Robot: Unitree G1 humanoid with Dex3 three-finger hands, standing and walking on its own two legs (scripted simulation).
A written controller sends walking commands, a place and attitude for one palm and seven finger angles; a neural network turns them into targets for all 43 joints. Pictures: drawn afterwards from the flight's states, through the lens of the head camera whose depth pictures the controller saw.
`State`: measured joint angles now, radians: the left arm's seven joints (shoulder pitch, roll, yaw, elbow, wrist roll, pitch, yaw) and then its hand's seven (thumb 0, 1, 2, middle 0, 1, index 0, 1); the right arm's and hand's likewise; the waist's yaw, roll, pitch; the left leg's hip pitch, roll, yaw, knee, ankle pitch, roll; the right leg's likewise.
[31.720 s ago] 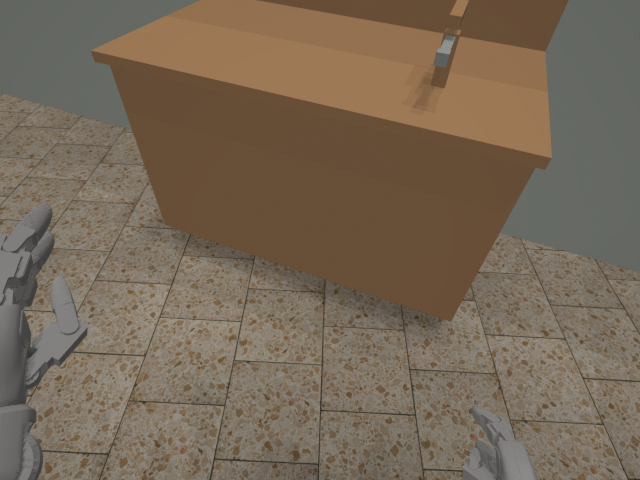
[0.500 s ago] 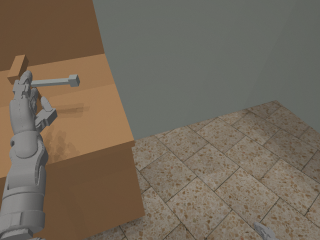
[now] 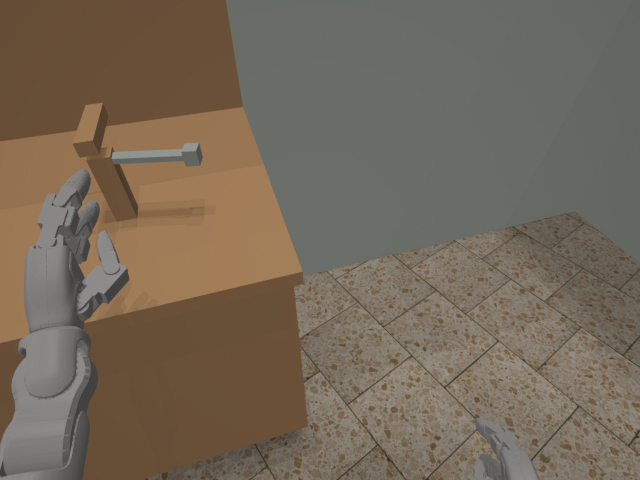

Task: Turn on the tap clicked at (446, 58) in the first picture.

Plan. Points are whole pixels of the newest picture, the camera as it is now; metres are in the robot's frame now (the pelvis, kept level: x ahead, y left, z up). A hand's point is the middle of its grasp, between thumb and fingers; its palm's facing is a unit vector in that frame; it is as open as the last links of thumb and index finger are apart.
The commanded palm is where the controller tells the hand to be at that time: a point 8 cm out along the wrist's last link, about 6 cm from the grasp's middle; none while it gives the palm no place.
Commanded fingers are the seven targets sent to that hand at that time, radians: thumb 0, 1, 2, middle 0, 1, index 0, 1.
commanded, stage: draw the hand back beside the body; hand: left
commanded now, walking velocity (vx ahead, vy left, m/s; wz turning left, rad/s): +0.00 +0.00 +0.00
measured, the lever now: (192, 154) +0.56 +0.28 +0.14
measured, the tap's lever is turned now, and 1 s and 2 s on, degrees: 76 76 76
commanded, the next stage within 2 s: step back with the hand held close in 0.56 s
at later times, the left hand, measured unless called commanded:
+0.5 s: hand (85, 345) +0.19 +0.25 +0.16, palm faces +0.48 -0.83 -0.28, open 7.5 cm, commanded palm +0.14 +0.28 +0.17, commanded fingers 0.00 0.90 0.90 -0.20 -0.30 -0.20 -0.30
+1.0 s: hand (103, 338) +0.21 +0.25 +0.14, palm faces +0.36 -0.84 -0.40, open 7.5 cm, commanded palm +0.15 +0.29 +0.17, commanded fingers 0.00 0.90 0.90 -0.20 -0.30 -0.20 -0.30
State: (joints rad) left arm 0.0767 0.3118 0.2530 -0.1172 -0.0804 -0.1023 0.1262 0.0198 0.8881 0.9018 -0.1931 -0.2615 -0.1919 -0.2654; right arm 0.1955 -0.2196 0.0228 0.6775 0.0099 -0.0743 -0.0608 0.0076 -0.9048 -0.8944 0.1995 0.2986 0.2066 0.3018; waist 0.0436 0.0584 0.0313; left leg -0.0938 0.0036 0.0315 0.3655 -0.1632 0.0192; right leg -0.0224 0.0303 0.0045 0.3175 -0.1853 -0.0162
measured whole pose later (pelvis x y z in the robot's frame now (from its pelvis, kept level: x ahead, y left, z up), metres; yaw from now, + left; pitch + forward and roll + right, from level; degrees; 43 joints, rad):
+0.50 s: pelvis -0.01 +0.00 +0.00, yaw +1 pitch -8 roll -1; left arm 0.36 0.29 0.27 -0.32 -0.06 -0.12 0.15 0.02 0.89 0.90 -0.21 -0.30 -0.21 -0.30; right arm 0.16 -0.22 0.00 0.68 -0.01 -0.13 -0.07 0.01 -0.91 -0.89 0.20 0.30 0.21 0.30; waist 0.06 0.06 0.04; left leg -0.11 0.00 0.00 0.40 -0.16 0.02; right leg -0.02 0.03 -0.02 0.34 -0.19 -0.02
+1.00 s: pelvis -0.02 +0.01 -0.01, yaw -1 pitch -1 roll -1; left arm 0.44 0.34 0.29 -0.39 -0.04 -0.11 0.14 0.02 0.89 0.90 -0.21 -0.30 -0.21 -0.30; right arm 0.18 -0.25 -0.02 0.60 0.00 -0.03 -0.09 0.01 -0.91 -0.89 0.20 0.30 0.21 0.30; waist 0.01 0.06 0.00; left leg -0.28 0.01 0.05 0.48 -0.18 0.04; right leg -0.22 0.03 0.02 0.44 -0.21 0.00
